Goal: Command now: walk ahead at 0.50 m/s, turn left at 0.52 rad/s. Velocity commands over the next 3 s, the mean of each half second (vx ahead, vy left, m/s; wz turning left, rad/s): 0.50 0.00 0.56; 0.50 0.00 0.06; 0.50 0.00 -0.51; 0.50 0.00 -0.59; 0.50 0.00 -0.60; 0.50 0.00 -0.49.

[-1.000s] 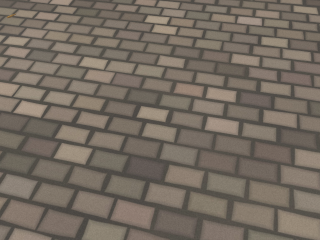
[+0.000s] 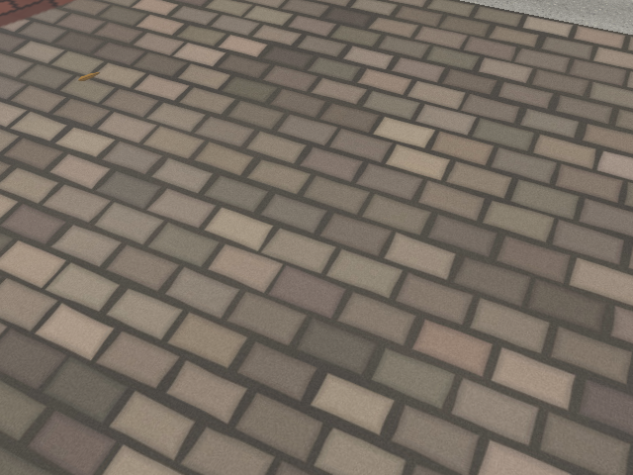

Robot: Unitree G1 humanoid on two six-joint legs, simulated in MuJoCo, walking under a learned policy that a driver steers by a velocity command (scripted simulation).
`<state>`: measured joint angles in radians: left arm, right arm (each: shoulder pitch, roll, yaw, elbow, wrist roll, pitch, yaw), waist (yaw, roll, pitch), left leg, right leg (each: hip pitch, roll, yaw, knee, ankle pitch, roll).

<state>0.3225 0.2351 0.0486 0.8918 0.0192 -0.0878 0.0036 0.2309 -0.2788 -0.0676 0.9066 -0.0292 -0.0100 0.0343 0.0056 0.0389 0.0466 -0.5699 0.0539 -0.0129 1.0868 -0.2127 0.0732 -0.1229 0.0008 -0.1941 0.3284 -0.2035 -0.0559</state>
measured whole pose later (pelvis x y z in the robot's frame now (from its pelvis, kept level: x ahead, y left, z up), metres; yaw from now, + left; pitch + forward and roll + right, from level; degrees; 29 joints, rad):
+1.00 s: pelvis +0.55 +0.12 -0.01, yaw +16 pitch +0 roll -1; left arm 0.27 0.27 0.06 0.87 0.01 -0.04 -0.02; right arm 0.26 -0.25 -0.03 0.88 -0.04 -0.08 0.00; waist 0.00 0.02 0.06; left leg -0.38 -0.02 -0.02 1.18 -0.31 0.05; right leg -0.28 0.12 -0.03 0.44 -0.16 -0.12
